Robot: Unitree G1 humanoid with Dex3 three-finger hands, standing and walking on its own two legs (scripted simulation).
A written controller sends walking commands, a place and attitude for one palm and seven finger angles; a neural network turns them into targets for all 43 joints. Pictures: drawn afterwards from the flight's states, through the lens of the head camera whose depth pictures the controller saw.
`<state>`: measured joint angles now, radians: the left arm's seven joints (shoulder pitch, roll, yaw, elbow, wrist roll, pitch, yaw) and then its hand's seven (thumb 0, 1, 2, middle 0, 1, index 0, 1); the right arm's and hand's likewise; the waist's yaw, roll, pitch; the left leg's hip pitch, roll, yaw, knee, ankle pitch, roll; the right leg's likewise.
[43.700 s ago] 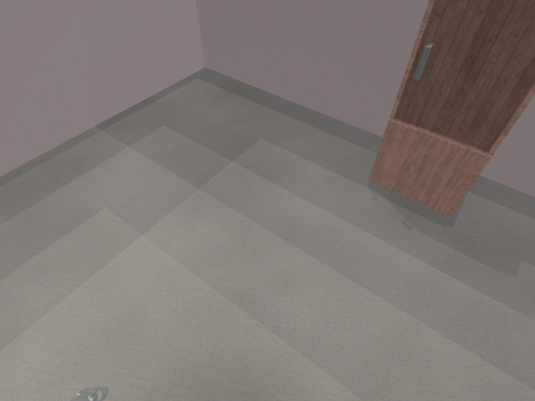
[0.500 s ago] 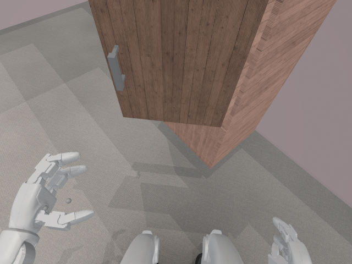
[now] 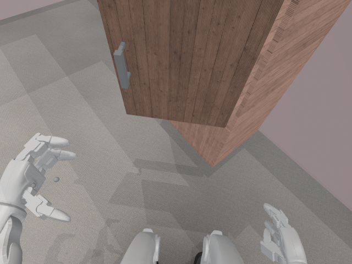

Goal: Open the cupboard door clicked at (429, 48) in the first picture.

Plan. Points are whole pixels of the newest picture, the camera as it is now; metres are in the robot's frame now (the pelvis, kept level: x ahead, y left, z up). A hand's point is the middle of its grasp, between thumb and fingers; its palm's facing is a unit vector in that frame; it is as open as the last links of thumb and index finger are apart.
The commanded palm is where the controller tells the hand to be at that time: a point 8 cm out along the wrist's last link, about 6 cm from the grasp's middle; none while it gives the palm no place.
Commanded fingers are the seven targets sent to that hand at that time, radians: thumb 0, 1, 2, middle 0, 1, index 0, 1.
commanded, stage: raise the hand with hooked fingers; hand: left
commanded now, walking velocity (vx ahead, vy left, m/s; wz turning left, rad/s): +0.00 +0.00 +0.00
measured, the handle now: (123, 66) +0.60 +0.20 +0.03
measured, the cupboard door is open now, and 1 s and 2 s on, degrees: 43 43 43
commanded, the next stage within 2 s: move the hooked fingers beside the handle in 0.64 s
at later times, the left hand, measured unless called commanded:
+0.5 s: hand (59, 168) +0.29 +0.26 +0.04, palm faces -0.05 -1.00 -0.05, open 14.0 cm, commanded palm +0.27 +0.31 +0.05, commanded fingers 0.00 -0.50 0.30 -0.30 -1.20 -0.30 -1.20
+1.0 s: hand (66, 152) +0.32 +0.26 +0.04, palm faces -0.08 -1.00 -0.03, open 14.0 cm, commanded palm +0.32 +0.31 +0.04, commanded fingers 0.00 -0.50 0.30 -0.30 -1.20 -0.30 -1.20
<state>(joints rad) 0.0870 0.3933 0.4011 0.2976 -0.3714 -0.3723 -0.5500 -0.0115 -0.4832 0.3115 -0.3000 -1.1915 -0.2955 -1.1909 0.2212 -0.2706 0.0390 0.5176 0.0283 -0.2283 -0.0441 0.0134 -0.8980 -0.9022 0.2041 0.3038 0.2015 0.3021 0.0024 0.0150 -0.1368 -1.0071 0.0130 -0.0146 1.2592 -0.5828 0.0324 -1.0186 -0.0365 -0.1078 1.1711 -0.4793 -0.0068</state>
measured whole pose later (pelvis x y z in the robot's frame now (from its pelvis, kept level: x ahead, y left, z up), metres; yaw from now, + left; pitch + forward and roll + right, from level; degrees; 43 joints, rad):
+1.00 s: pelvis +0.00 +0.00 -0.01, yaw +0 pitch +21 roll -3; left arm -0.18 0.44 0.43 0.52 -0.35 -0.35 -0.60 -0.01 -0.51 0.30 -0.30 -1.21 -0.30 -1.20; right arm 0.23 -0.30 0.04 0.54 0.03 -0.19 -0.07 0.01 -0.90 -0.90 0.20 0.30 0.20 0.30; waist -0.02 0.01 -0.14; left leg -1.06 0.02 -0.01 1.28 -0.58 0.03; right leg -1.07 -0.03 -0.11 1.19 -0.48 -0.01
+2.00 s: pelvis -0.01 +0.00 -0.03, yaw -3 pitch +28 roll -5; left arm -0.88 0.72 0.53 1.16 -0.14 -0.39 -0.56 -0.01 -0.50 0.30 -0.30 -1.20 -0.30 -1.20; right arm 0.31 -0.31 0.07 0.59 0.00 0.02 -0.03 0.01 -0.90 -0.90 0.20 0.30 0.20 0.30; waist -0.16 0.02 -0.12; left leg -1.26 0.04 -0.01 1.36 -0.59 0.04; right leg -1.27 -0.01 -0.10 1.23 -0.46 -0.01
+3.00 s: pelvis +0.01 +0.01 -0.02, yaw -4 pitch +31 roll -7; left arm -0.97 0.78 0.53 1.19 -0.08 -0.36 -0.49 -0.01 -0.50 0.30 -0.30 -1.20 -0.30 -1.20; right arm 0.35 -0.30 0.09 0.56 -0.02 0.10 0.00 0.00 -0.90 -0.90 0.20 0.30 0.20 0.30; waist -0.22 0.03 -0.12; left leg -1.26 0.06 -0.02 1.32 -0.60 0.04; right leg -1.25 0.01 -0.11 1.17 -0.45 0.00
